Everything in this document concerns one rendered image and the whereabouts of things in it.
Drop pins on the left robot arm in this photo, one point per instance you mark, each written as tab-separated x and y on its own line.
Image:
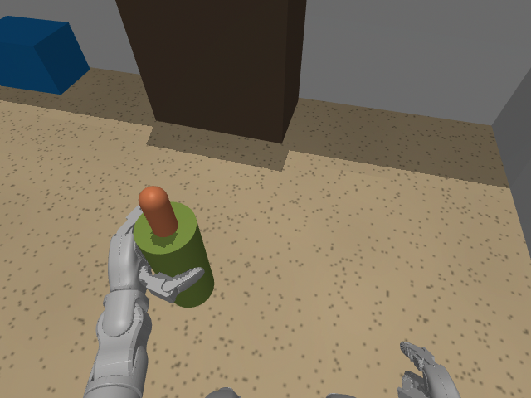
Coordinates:
121	363

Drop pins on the right robot hand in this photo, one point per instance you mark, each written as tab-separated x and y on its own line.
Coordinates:
436	381

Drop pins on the bottle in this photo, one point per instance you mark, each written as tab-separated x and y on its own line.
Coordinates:
168	235

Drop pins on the left robot hand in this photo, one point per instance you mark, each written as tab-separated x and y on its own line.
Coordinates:
128	268

